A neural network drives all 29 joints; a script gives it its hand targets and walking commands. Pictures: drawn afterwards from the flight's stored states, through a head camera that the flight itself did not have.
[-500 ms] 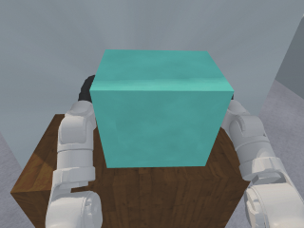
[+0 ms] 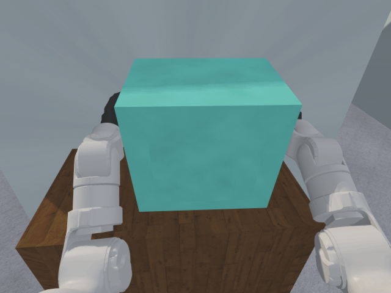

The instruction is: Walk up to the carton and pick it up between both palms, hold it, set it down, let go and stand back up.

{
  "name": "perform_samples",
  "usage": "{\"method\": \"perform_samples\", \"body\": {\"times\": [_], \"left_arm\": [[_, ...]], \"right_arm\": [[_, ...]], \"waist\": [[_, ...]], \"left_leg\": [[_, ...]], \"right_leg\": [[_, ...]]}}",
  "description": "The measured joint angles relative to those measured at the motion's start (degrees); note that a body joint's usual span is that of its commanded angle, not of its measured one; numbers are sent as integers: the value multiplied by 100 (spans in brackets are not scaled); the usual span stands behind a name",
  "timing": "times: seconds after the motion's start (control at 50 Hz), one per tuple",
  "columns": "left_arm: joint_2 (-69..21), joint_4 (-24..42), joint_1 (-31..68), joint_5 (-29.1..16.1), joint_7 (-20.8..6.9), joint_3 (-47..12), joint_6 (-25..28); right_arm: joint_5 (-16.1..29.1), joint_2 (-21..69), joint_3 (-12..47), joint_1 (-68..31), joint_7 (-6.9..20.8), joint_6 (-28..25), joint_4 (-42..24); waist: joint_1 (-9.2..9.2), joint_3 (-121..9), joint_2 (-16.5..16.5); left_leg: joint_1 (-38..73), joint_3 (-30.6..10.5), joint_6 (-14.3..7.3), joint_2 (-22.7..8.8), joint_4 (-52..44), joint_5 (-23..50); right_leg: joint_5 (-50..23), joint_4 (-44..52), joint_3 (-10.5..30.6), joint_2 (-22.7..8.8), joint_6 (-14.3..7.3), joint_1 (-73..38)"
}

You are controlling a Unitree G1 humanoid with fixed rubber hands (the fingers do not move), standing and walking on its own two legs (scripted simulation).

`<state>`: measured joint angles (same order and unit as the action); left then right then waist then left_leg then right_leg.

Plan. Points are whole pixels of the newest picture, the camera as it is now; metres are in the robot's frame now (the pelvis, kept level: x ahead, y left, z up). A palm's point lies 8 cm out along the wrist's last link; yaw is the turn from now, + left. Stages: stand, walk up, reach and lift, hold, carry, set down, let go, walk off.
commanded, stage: hold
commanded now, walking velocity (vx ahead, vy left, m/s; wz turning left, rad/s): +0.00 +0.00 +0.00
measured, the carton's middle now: (202, 134) +0.36 +0.00 +0.23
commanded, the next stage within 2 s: none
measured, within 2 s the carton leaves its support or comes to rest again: neither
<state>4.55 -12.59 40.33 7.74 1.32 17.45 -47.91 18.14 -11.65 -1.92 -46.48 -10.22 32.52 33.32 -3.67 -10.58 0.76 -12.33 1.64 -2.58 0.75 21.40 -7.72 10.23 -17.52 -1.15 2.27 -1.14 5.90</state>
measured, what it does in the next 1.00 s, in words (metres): stands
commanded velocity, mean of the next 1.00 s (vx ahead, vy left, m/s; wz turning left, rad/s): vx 0.00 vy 0.00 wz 0.00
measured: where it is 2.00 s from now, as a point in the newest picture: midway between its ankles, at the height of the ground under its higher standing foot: outside the picture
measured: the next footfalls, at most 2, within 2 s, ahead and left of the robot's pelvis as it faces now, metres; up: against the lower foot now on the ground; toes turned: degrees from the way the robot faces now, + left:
none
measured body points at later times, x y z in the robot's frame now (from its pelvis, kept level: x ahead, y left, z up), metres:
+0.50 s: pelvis +0.00 +0.00 +0.00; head -0.08 +0.03 +0.44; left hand +0.37 +0.18 +0.24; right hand +0.37 -0.17 +0.25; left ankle +0.04 +0.09 -0.75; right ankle -0.01 -0.11 -0.75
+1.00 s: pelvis +0.00 +0.01 +0.00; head -0.08 +0.03 +0.44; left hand +0.37 +0.18 +0.25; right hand +0.37 -0.17 +0.25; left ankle +0.04 +0.09 -0.75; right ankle -0.01 -0.11 -0.75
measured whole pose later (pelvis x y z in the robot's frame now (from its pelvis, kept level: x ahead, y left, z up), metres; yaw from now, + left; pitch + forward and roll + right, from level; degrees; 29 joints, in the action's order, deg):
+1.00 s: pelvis +0.00 +0.01 +0.00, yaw +0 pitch -2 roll -2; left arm 3.8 -11.9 41.2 8.6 1.9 17.2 -49.4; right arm 17.6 -11.9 -3.3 -46.6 -9.2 33.5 33.2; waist -3.9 -10.8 0.3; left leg -12.3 1.6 -3.2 1.2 21.5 -7.8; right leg 9.8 -17.0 -0.1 2.1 -0.5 5.7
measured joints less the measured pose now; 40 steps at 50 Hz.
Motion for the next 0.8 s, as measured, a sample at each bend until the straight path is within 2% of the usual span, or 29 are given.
{"method": "perform_samples", "body": {"times": [0.54,0.64,0.8], "left_arm": [[-93,121,-23,57,16,52,-157],[-54,246,-85,18,43,-35,-146],[-65,132,29,60,45,-3,-183]], "right_arm": [[2,-6,-41,58,20,133,-86],[0,18,-102,66,22,139,-186],[-50,26,-159,14,64,133,-65]], "waist": [[4,2,12],[-42,-29,-2],[-52,-21,10]], "left_leg": [[79,10,-37,21,-1,-17],[6,-21,-40,24,46,-26],[1,-11,-51,37,22,-2]], "right_leg": [[-22,49,70,-6,37,-88],[-29,46,48,-3,42,-44],[-35,27,71,-13,53,-15]]}}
